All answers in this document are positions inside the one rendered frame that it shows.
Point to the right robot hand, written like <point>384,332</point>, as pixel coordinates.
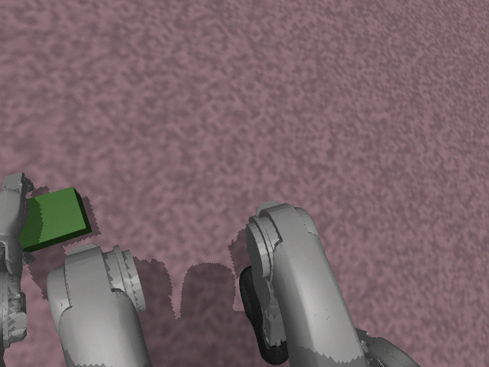
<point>379,352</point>

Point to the carton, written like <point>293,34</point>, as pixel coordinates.
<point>54,218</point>

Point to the left robot arm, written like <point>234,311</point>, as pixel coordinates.
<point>13,317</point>

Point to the right robot foot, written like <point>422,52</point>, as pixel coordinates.
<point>274,355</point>

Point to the left robot hand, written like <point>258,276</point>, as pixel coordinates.
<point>14,208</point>

